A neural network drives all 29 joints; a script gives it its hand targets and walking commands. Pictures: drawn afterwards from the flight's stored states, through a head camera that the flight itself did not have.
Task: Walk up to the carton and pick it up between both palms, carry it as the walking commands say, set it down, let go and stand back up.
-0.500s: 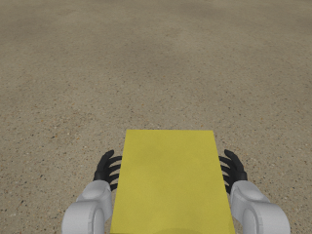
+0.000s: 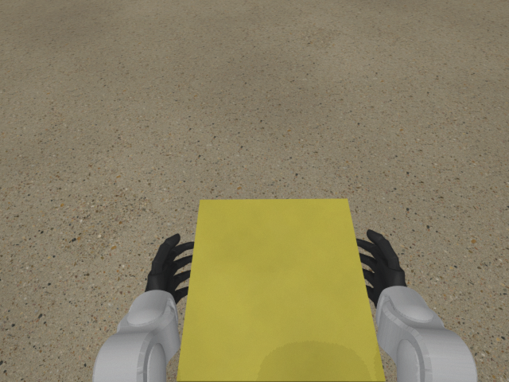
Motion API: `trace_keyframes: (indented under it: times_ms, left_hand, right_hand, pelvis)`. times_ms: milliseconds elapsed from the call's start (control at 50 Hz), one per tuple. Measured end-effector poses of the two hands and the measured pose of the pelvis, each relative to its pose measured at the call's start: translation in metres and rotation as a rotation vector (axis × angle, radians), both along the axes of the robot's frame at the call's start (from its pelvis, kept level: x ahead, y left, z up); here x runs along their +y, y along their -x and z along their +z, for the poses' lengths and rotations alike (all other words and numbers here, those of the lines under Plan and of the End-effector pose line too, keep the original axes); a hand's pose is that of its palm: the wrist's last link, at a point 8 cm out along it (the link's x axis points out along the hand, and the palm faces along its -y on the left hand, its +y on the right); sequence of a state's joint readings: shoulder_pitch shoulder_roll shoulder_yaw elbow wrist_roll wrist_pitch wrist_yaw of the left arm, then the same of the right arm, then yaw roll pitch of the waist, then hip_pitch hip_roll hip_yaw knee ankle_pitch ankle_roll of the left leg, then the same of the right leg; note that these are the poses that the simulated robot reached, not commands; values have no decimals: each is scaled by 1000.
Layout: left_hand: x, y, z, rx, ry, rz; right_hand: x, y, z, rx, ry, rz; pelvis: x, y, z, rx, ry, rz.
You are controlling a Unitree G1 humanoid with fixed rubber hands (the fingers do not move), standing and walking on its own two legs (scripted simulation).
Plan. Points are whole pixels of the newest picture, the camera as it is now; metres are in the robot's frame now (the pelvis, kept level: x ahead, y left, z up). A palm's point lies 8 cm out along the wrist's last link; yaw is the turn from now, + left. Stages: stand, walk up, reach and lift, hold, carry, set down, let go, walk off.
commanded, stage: carry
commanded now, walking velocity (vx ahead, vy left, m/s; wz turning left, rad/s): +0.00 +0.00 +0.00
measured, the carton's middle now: (273, 305) +0.25 +0.01 +0.01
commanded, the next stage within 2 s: none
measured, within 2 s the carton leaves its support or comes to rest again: neither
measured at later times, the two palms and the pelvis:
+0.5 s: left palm (235, 168) +0.46 +0.08 +0.08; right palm (405, 174) +0.45 -0.21 +0.08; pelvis +0.22 -0.05 -0.01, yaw -3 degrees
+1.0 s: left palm (265, 134) +0.58 +0.03 +0.07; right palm (412, 141) +0.56 -0.26 +0.06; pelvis +0.32 -0.10 -0.02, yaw -2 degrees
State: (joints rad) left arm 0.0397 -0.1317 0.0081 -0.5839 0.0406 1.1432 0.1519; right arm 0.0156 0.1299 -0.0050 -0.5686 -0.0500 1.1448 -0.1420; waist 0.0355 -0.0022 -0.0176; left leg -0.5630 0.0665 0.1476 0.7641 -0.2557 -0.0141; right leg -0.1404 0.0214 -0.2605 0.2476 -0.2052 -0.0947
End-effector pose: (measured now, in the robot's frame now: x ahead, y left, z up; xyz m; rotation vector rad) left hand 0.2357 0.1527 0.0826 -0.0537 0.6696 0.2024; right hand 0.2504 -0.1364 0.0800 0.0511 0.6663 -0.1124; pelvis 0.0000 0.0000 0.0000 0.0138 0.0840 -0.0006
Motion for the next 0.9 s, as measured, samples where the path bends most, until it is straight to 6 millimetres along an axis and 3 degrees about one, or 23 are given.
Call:
trace_keyframes:
  times_ms: [180,300,520,720,820,900]
  left_hand:
    - [-32,-118,-4,-49,35,-89]
    - [-56,-177,-7,4,25,-148]
    - [-75,-233,2,-9,4,-95]
    - [-94,-273,21,-15,-8,-72]
    - [-100,-294,19,-4,-7,-66]
    - [-105,-319,12,-41,0,-89]
  right_hand:
    - [-32,-91,5,-49,42,-85]
    - [-55,-133,-1,5,37,-140]
    - [-76,-207,5,-8,15,-88]
    - [-94,-252,18,-13,1,-67]
    - [-100,-277,19,-6,-2,-62]
    - [-105,-292,11,-39,5,-86]
  pelvis:
    - [-14,-111,-18,-35,1,-51]
    - [-22,-156,-13,-22,-10,-68]
    - [-54,-221,-7,-4,-9,-50]
    - [-77,-267,7,-5,-20,-29]
    - [-84,-287,10,-5,-30,-37]
    - [-85,-307,-4,-27,6,-61]
